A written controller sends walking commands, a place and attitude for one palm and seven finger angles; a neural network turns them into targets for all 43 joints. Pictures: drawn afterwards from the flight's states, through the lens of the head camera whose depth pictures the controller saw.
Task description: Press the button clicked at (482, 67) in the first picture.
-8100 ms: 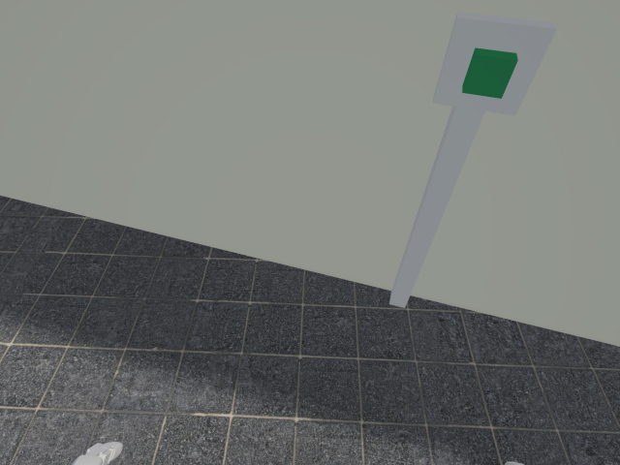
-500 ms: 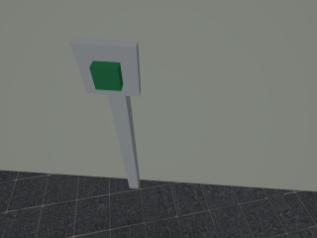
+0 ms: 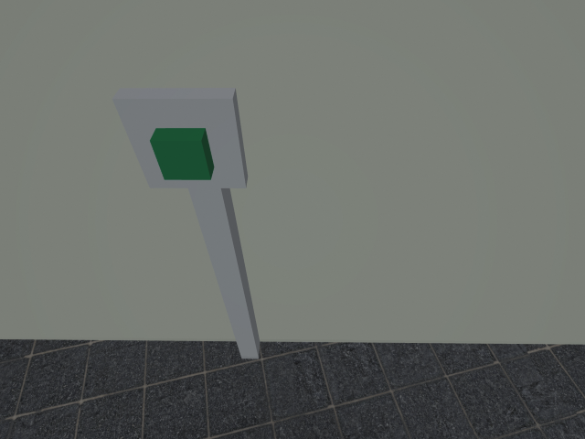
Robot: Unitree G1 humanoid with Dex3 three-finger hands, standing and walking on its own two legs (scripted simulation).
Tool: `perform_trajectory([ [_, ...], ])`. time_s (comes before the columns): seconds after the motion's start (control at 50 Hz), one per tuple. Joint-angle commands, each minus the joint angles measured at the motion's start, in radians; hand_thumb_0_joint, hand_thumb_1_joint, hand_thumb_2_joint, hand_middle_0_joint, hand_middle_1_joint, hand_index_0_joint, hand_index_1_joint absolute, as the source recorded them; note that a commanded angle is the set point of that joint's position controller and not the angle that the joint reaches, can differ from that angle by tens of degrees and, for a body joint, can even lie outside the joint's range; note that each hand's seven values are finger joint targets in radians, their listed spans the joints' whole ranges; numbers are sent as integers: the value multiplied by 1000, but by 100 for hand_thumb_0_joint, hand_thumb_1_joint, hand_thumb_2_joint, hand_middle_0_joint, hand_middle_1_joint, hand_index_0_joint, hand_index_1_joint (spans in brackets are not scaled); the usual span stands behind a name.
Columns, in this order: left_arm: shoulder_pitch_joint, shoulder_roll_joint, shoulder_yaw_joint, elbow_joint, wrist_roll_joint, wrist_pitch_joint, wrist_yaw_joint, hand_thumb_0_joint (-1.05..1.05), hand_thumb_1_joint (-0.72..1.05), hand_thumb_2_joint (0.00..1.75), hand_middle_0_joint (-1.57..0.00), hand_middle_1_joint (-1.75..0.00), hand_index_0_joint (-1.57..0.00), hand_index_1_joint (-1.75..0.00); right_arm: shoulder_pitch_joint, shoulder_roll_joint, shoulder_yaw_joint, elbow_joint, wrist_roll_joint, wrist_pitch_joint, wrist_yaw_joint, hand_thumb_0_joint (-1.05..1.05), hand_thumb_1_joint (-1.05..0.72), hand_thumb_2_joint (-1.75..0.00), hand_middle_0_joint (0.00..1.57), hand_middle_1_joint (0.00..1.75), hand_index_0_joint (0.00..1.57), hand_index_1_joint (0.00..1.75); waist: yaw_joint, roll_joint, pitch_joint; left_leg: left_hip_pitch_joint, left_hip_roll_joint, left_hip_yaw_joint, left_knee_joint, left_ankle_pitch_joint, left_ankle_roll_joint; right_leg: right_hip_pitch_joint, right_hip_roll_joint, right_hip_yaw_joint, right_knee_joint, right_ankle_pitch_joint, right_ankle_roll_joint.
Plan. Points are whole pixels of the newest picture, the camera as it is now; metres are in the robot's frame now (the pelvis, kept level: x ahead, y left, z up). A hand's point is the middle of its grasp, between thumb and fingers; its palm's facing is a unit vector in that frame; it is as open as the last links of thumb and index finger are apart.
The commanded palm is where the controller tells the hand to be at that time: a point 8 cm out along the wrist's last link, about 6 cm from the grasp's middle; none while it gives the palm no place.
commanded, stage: look again from close up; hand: left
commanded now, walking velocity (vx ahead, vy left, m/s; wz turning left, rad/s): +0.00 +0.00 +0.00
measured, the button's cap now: (184, 153) +0.47 +0.19 +0.15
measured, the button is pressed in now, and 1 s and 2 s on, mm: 0 0 0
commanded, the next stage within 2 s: raise the hand and make a fist in 0.14 s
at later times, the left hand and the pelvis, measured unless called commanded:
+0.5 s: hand (180, 370) +0.20 +0.16 +0.01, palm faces +0.14 -0.99 -0.02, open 6.6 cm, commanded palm +0.12 +0.22 -0.03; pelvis -0.01 -0.02 -0.03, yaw +2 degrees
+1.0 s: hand (167, 385) +0.18 +0.17 +0.02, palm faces +0.03 -1.00 -0.05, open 3.3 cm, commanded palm +0.14 +0.22 +0.04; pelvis -0.01 -0.04 -0.04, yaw +3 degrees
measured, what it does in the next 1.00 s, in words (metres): stands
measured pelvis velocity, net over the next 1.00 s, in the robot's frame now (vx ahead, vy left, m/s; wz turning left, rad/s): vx -0.01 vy -0.04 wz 0.05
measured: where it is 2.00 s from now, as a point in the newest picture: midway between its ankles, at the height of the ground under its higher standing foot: outside the picture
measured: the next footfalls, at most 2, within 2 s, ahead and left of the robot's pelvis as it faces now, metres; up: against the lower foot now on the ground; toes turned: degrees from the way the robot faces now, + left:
none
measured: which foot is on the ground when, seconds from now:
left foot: down 0.00-1.00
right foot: down 0.00-1.00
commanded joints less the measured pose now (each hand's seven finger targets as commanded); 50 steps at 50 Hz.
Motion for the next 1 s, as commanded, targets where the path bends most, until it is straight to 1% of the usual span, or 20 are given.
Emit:
perform_trajectory([
  [0.0, 58, 98, 15, -26, 0, -16, 2, 0, 90, 90, -20, -30, -20, -30, 32, -101, -24, -24, -1, -19, -7, 0, -90, -90, 20, 30, 20, 30, 14, -43, 52, -13, 116, -134, -127, 108, 7, -32, -69, 86, -107, 113, -44],
  [0.2, 56, 109, 17, -9, 1, -13, 1, 0, 90, 90, -20, -30, -20, -30, -5, -114, -25, -1, 1, -20, -13, 0, -90, -90, 20, 30, 20, 30, 14, -13, 40, 38, 125, -117, -126, 176, 3, -18, -74, 91, -119, 190, -41],
  [0.22, 125, 127, 21, 15, 12, -22, 37, 0, 90, 90, -20, -30, -20, -30, -90, -142, -31, -75, 13, -19, -6, 0, -90, -90, 20, 30, 20, 30, 47, -114, 82, -46, 139, -92, 75, 254, -27, -33, -130, 138, -141, 532, -15],
  [0.24, -619, 373, 174, -1567, -193, -234, 35, 0, 90, 90, -23, -33, -23, -33, -48, -303, -65, -422, 61, -165, -46, 0, -90, -90, 20, 30, 20, 30, -80, 101, -464, 238, 24, -114, -49, 376, -15, 58, -29, 40, -27, 469, -39],
  [0.26, -163, 292, 150, -1351, -110, -189, 77, 0, 90, 90, -25, -36, -25, -36, -132, -209, -37, -372, 47, -258, -80, 0, -90, -90, 20, 30, 20, 30, 31, 269, -462, 334, 73, -117, -63, 514, -22, 2, 11, 19, 31, 250, -51],
  [0.28, 122, 46, 8, -1158, -143, -50, 109, 0, 90, 90, -28, -39, -28, -39, -143, -165, -50, -357, 56, -279, -75, 0, -90, -90, 20, 30, 20, 30, -5, 226, -278, 184, 85, -130, -83, 468, -60, -100, 7, -44, 51, 84, -28],
  [0.3, 98, -31, -39, -1165, -167, -34, 93, 0, 90, 90, -31, -42, -31, -42, -98, -180, -51, -350, 69, -287, -66, 0, -90, -90, 20, 30, 20, 30, -26, 136, -135, 117, 75, -134, -64, 377, -50, -147, 8, -54, 34, 76, -21],
  [0.32, 25, 34, 11, -1229, -172, -76, 84, 0, 90, 90, -34, -45, -34, -45, -123, -218, -70, -411, 56, -300, -60, 0, -90, -90, 20, 30, 20, 30, -43, 91, -41, 38, 59, -153, -23, 262, -42, -198, 11, -63, 11, 75, -21],
  [0.34, 47, 68, 58, -1205, -165, -125, 65, 0, 90, 90, -36, -48, -36, -48, -116, -237, -83, -430, 39, -302, -54, 0, -90, -90, 20, 30, 20, 30, -58, -18, -53, -27, 44, -146, 26, 162, -36, -241, 18, -77, 6, 72, -19],
  [0.42, 372, -40, 75, -967, -226, -386, -140, 0, 90, 90, -47, -60, -47, -60, -179, -220, -107, -542, 19, -289, -6, 0, -90, -90, 20, 30, 20, 30, 40, -273, -72, -309, 12, -108, 220, 56, -51, -383, 33, -87, 186, 14, -21],
  [0.48, 430, 110, 221, -966, -248, -560, -318, 0, 90, 90, -56, -69, -56, -69, -207, -227, -136, -624, 27, -268, 31, 0, -90, -90, 20, 30, 20, 30, 81, -135, -174, -417, -9, -75, 348, 68, -55, -358, 9, -14, 298, 110, -38],
  [0.52, 395, 148, 244, -1123, -262, -531, -346, 0, 90, 90, -61, -75, -61, -75, -244, -221, -127, -714, 38, -244, 27, 0, -90, -90, 20, 30, 20, 30, 101, -40, -271, -419, -19, -47, 359, 69, -38, -318, 6, 11, 316, 110, -36],
  [0.58, 224, 178, 268, -1303, -303, -468, -306, 0, 90, 90, -69, -84, -69, -84, -230, -208, -110, -761, 45, -205, -6, 0, -90, -90, 20, 30, 20, 30, 52, -49, -251, -453, -15, -60, 392, -22, -23, -365, 8, 77, 262, -31, -11],
  [0.6, 175, 192, 278, -1387, -300, -473, -280, 0, 90, 90, -72, -87, -72, -87, -204, -202, -110, -768, 43, -200, -13, 0, -90, -90, 20, 30, 20, 30, 41, 13, -282, -434, -9, -68, 406, -17, -18, -363, 1, 107, 248, -30, -7],
  [0.66, 113, 170, 228, -1514, -274, -526, -239, 0, 90, 90, -81, -96, -81, -96, -136, -186, -95, -743, 34, -201, -27, 0, -90, -90, 20, 30, 20, 30, -12, 65, -306, -358, 17, -96, 425, 68, -7, -392, 21, 58, 280, 110, -11],
  [0.68, 43, 160, 186, -1544, -276, -542, -251, 0, 90, 90, -83, -99, -83, -99, -129, -193, -84, -738, 29, -205, -31, 0, -90, -90, 20, 30, 20, 30, -47, 38, -289, -367, 21, -110, 442, 59, -1, -421, 23, 60, 284, 114, -3],
  [0.74, 49, 170, 167, -1435, -286, -533, -316, 0, 90, 90, -92, -108, -92, -108, -133, -207, -71, -701, 39, -227, -42, 0, -90, -90, 20, 30, 20, 30, -62, 54, -226, -393, 25, -121, 444, -2, -4, -450, 21, 72, 243, 25, -3],
  [0.78, 50, 199, 186, -1360, -304, -470, -361, 0, 90, 90, -97, -114, -97, -114, -141, -215, -62, -697, 51, -233, -51, 0, -90, -90, 20, 30, 20, 30, -54, 3, -211, -417, 23, -126, 428, -40, -2, -411, 13, 105, 189, -59, 8],
  [0.88, 153, 259, 336, -1304, -353, -302, -368, 0, 90, 90, -111, -129, -111, -129, -179, -196, -58, -701, 64, -230, -66, 0, -90, -90, 20, 30, 20, 30, 34, -52, -300, -386, 15, -126, 354, 22, -10, -216, -30, 131, 138, 42, 39],
  [0.98, 164, 245, 355, -1370, -362, -316, -314, 0, 90, 90, -124, -144, -124, -144, -176, -188, -58, -689, 56, -246, -62, 0, -90, -90, 20, 30, 20, 30, 48, -103, -260, -328, 21, -131, 283, 85, -14, -180, -18, 77, 143, 173, 37],
])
